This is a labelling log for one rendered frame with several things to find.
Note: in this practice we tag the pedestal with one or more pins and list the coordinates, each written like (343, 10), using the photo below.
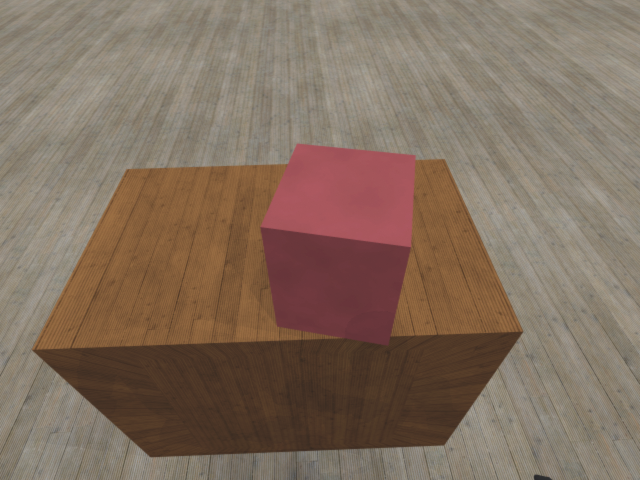
(167, 325)

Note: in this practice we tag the carton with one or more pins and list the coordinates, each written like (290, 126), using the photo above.
(337, 238)

